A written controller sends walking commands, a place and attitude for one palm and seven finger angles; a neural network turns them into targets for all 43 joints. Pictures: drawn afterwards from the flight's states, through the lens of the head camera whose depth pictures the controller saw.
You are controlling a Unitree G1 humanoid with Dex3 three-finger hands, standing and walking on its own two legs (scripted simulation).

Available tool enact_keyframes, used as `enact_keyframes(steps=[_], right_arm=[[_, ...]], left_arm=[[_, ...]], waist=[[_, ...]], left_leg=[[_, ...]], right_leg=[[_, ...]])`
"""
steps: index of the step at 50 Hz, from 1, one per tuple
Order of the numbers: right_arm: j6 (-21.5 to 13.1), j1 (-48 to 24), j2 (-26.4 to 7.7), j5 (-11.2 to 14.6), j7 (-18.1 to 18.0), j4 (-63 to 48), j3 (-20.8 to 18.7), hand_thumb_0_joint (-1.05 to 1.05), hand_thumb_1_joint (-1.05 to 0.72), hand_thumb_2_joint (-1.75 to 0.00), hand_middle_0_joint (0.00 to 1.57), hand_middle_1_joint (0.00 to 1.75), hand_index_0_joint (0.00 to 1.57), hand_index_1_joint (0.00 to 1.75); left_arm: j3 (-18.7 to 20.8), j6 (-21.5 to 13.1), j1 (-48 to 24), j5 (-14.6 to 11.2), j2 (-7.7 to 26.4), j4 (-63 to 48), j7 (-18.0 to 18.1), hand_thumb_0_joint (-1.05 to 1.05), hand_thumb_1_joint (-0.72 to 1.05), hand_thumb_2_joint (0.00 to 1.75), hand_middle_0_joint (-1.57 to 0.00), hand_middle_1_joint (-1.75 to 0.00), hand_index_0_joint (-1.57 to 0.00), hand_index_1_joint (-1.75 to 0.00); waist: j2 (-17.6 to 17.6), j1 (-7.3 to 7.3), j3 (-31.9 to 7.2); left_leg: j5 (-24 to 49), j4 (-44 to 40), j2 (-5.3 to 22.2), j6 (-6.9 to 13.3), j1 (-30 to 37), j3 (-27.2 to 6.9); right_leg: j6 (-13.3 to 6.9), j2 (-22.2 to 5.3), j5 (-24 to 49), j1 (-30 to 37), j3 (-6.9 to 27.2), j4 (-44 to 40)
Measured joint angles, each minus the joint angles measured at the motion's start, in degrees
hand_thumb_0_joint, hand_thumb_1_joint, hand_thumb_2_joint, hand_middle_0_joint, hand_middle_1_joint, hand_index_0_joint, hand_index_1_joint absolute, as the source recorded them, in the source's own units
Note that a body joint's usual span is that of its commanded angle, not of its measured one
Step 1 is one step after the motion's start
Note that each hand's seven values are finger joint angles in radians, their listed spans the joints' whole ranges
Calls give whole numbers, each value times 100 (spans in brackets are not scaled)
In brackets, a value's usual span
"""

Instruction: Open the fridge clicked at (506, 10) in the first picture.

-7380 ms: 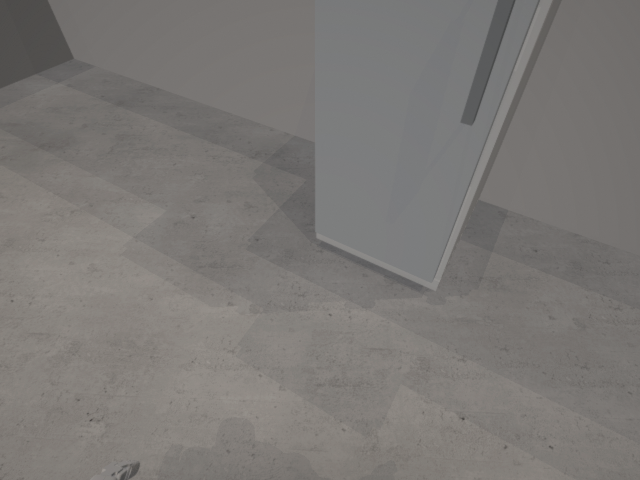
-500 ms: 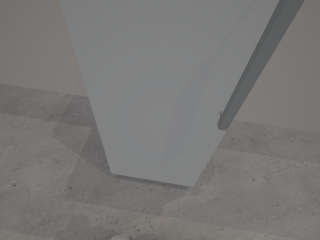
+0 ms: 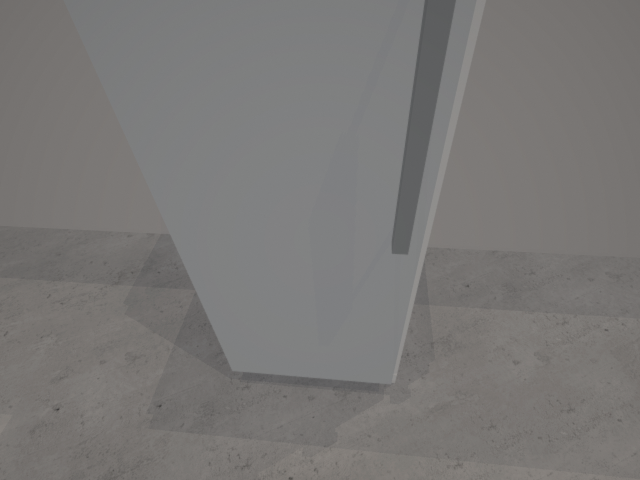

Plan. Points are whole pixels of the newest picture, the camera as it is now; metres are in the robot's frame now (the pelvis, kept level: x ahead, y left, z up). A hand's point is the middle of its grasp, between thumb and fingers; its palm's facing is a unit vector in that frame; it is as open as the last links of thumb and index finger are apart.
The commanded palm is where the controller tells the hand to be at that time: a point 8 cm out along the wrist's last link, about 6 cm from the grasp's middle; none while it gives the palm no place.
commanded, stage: come to a stop and stand still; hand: right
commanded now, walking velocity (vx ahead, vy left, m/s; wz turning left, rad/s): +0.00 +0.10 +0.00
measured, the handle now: (418, 116) +0.51 -0.11 +0.22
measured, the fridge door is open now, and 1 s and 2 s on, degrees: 0 0 0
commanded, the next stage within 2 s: look again from close up in 0.60 s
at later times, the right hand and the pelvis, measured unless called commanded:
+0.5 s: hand out of the picture +0.05 -0.14 -0.18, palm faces +0.03 +0.97 -0.23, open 7.2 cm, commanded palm none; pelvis +0.02 +0.04 -0.01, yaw +0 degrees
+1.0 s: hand out of the picture +0.00 -0.13 -0.18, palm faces +0.03 +0.98 -0.19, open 7.3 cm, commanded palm none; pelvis +0.01 +0.04 -0.01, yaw +0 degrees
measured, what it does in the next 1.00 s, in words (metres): steps on the spot: left foot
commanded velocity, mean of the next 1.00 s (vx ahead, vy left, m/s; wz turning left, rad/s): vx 0.00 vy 0.01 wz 0.00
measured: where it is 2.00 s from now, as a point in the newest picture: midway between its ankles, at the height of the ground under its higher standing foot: outside the picture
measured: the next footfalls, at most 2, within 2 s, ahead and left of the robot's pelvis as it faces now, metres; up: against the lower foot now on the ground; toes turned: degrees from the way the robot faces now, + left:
left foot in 0.18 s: +0.04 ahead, +0.13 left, +0.00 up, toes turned +4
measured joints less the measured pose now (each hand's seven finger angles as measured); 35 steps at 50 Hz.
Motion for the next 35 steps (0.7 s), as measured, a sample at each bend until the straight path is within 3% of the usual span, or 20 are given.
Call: enact_keyframes(steps=[6, 9, 11, 15, 19, 24, 35], right_arm=[[-6, -134, 143, 77, -12, 159, 107, 1, -91, -90, 19, 29, 20, 30], [-135, -247, 226, 101, -32, 133, 151, 1, -91, -90, 19, 30, 20, 30], [-257, -328, 347, 76, -204, 166, 221, 1, -92, -90, 19, 30, 20, 30], [-451, -317, 417, 70, -257, 103, 306, 1, -93, -90, 19, 30, 20, 30], [-457, -308, 324, 101, -294, 128, 310, 1, -95, -90, 20, 30, 20, 30], [-461, -310, 310, 116, -260, 89, 344, 1, -95, -90, 20, 30, 20, 30], [-389, -196, 277, 109, -190, 76, 370, 0, -93, -90, 20, 30, 20, 30]], left_arm=[[5, -72, 16, 20, -57, 129, 63, 0, 90, 90, -20, -30, -20, -30], [30, -43, 64, -28, -25, 260, 66, 0, 90, 90, -20, -30, -20, -30], [25, 25, 0, -71, 106, 292, 20, 0, 90, 90, -20, -30, -20, -30], [27, 58, -108, -20, 260, 143, -58, 1, 91, 90, -20, -30, -20, -30], [-28, -73, -127, -24, 182, 93, -44, 1, 91, 90, -19, -30, -20, -30], [-71, -75, -207, -24, 248, 124, 49, 2, 93, 90, -19, -30, -20, -30], [-133, -80, -330, -37, 305, 154, 10, 1, 92, 90, -19, -30, -20, -30]], waist=[[-86, 199, 282], [-125, 208, 340], [-384, 164, 381], [-668, 285, 383], [-452, 256, 232], [-460, 146, 104], [-364, 81, 208]], left_leg=[[-394, -1301, 47, 12, 608, 138], [359, -2431, 63, 107, 1094, 172], [309, -2438, -138, 311, 1065, 192], [161, -2299, -349, 434, 1009, 339], [28, -2175, -260, 454, 1074, 317], [-10, -2188, -204, 439, 1205, 304], [122, -2361, -176, 461, 1272, 288]], right_leg=[[56, 4, -48, -59, -28, 82], [148, 18, -276, -200, -59, 466], [203, -174, -567, -422, -34, 946], [169, -285, -785, -706, 120, 1425], [237, -197, -712, -483, 95, 1195], [232, -138, -654, -277, 82, 1010], [247, -99, -428, -133, 64, 670]])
